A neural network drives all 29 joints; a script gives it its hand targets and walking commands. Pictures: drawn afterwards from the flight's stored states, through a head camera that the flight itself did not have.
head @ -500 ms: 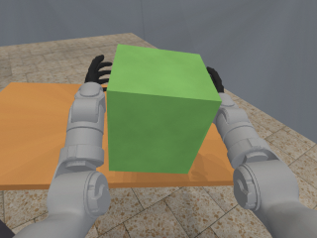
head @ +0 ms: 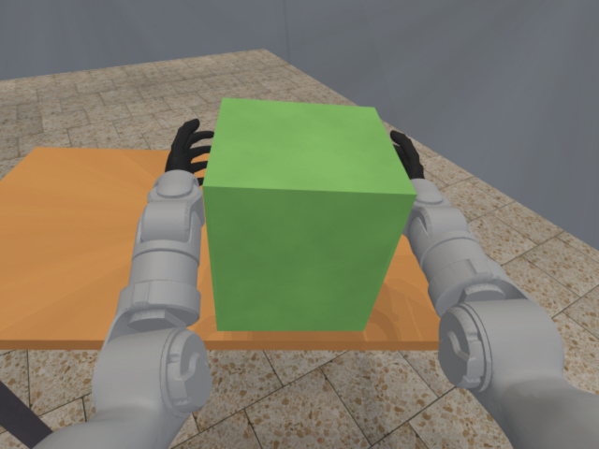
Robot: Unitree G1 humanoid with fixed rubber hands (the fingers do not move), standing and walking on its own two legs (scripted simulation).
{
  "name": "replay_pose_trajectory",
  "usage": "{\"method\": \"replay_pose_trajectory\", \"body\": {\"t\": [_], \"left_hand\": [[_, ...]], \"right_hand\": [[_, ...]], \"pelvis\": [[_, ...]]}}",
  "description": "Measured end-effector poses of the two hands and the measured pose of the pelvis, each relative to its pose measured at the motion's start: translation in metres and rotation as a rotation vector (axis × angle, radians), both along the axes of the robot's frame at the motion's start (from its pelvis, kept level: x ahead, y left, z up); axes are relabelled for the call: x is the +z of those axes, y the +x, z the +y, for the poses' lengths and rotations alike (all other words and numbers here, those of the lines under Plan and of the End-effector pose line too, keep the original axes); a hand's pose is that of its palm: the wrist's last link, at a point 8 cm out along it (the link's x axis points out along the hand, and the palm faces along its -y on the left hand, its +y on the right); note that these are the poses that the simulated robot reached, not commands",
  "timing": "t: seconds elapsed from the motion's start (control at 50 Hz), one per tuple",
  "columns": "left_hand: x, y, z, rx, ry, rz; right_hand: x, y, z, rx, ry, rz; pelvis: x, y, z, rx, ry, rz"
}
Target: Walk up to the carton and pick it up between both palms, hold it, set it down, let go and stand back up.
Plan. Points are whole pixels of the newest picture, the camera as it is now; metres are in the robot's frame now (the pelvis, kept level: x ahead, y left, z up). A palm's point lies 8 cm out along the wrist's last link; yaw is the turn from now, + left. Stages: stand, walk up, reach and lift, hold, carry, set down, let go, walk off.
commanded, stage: set down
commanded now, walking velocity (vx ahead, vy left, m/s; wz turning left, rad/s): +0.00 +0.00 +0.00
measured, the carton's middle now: (295, 218) +0.40 +0.04 +0.15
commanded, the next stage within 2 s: none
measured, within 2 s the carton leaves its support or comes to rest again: rests again in 1.26 s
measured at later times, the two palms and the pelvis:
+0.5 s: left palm (184, 195) +0.40 +0.19 +0.18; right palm (401, 203) +0.43 -0.11 +0.16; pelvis +0.00 +0.00 +0.00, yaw -1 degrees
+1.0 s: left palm (183, 209) +0.39 +0.19 +0.16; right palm (396, 217) +0.42 -0.11 +0.14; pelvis +0.00 +0.01 +0.00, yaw -1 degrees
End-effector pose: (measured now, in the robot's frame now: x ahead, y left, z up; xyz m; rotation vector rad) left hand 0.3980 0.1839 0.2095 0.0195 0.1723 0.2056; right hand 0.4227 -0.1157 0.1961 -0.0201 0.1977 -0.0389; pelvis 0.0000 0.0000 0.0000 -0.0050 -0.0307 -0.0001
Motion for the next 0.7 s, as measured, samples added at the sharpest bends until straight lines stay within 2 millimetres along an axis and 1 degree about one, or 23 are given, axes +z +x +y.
{"method": "replay_pose_trajectory", "body": {"t": [0.12,0.36,0.7], "left_hand": [[-0.006,0.001,0.001,0.008,-0.004,0.01],[-0.023,0.001,0.0,0.015,-0.009,0.026],[-0.035,-0.001,0.004,0.027,-0.012,0.027]], "right_hand": [[-0.006,0.003,0.001,0.009,-0.002,0.01],[-0.025,0.004,0.0,0.021,-0.011,0.024],[-0.04,0.003,0.004,0.038,-0.011,0.023]], "pelvis": [[0.0,0.001,0.0,-0.002,0.001,0.007],[0.001,0.001,0.0,-0.008,0.0,0.025],[0.001,-0.002,0.002,-0.012,0.0,0.042]]}}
